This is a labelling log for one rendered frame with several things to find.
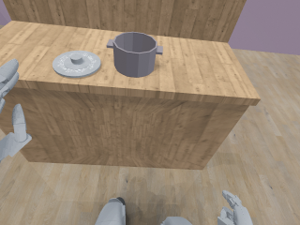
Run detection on table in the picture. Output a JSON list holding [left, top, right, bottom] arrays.
[[0, 0, 261, 171]]

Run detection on left robot thigh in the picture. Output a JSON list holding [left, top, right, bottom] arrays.
[[95, 202, 126, 225]]

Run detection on lid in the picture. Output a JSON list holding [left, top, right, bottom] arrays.
[[52, 51, 101, 78]]

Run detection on robot right hand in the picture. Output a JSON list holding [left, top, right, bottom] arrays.
[[217, 190, 253, 225]]

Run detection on knob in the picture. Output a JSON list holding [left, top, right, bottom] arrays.
[[70, 53, 83, 64]]

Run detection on pot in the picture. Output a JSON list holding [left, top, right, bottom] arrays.
[[106, 32, 163, 78]]

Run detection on robot left foot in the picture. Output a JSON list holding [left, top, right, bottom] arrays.
[[116, 197, 126, 215]]

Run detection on robot left hand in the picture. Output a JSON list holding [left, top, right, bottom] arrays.
[[0, 58, 32, 163]]

